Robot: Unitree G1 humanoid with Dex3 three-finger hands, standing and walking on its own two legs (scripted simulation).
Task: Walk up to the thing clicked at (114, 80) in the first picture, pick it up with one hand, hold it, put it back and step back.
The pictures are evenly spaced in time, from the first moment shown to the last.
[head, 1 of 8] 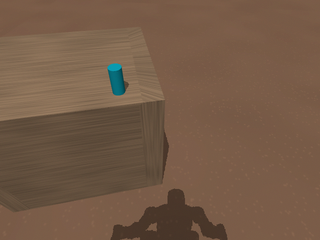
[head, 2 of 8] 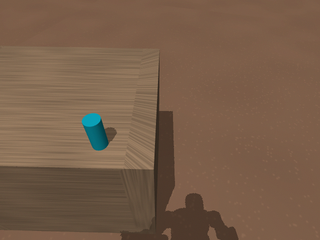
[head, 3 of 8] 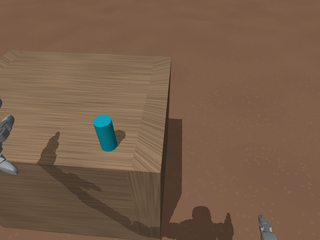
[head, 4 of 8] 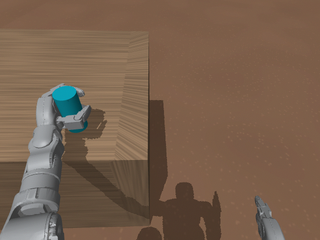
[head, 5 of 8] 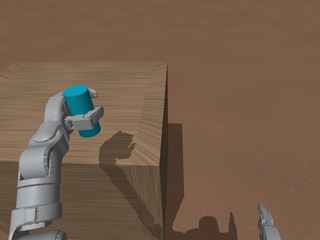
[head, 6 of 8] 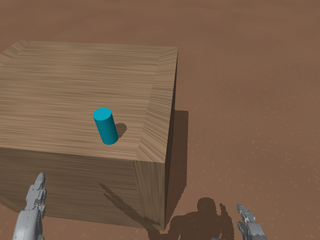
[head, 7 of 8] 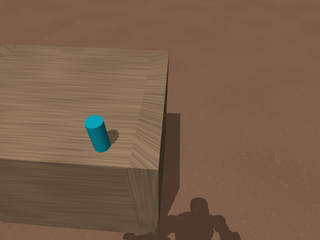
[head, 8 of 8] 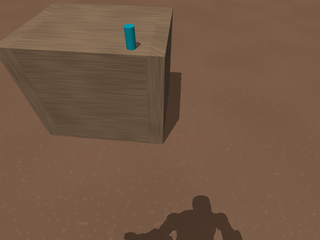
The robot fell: no
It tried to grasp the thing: yes
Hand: left
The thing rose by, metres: 0.22
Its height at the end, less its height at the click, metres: +0.00
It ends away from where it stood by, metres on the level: 0.02
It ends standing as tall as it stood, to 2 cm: yes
